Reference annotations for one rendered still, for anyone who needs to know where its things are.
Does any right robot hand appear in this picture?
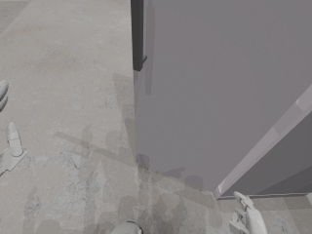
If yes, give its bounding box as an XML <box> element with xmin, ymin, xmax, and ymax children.
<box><xmin>229</xmin><ymin>191</ymin><xmax>268</xmax><ymax>234</ymax></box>

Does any robot left thigh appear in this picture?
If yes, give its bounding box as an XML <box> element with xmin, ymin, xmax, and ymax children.
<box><xmin>109</xmin><ymin>222</ymin><xmax>142</xmax><ymax>234</ymax></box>

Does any left robot hand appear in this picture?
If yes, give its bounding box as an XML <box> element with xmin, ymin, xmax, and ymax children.
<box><xmin>0</xmin><ymin>80</ymin><xmax>27</xmax><ymax>176</ymax></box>

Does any handle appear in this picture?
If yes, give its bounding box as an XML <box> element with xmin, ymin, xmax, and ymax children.
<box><xmin>131</xmin><ymin>0</ymin><xmax>147</xmax><ymax>71</ymax></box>

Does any fridge door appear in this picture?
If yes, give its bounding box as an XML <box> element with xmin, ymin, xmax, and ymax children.
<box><xmin>133</xmin><ymin>0</ymin><xmax>312</xmax><ymax>193</ymax></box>

